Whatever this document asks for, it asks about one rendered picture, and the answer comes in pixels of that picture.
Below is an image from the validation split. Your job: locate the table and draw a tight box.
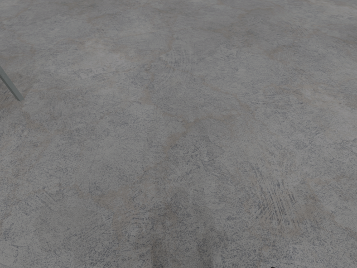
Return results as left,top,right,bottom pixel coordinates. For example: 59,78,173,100
0,66,24,101

